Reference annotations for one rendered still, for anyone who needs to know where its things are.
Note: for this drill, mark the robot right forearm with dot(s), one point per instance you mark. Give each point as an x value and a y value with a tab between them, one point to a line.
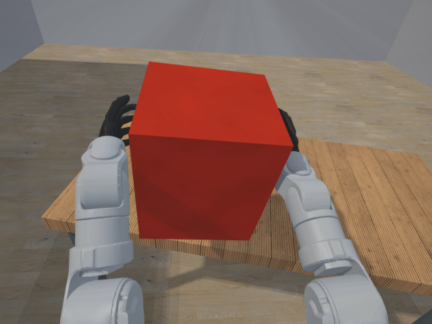
324	248

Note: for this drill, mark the right robot hand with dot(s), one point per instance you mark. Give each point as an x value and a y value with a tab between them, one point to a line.
290	128

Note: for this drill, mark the robot left forearm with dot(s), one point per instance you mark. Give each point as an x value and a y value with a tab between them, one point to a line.
102	202

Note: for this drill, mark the table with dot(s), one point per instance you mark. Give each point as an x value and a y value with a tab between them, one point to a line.
383	200

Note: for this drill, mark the carton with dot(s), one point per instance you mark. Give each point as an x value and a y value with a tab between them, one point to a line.
207	148

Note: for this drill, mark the robot right upper arm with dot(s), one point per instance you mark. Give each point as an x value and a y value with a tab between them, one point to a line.
344	299

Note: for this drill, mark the left robot hand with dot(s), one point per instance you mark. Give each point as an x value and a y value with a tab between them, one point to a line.
114	120

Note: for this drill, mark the robot left upper arm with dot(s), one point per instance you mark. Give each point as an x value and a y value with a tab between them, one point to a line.
105	301

